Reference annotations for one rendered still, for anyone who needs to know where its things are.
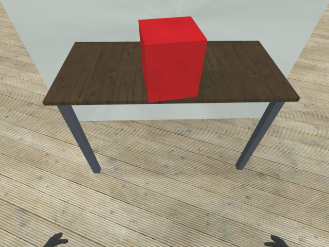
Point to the table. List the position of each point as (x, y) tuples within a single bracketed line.
[(100, 73)]

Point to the carton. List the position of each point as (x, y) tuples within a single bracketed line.
[(172, 52)]

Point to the robot left hand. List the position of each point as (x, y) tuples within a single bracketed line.
[(55, 240)]

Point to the robot right hand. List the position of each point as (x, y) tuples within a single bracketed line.
[(278, 242)]

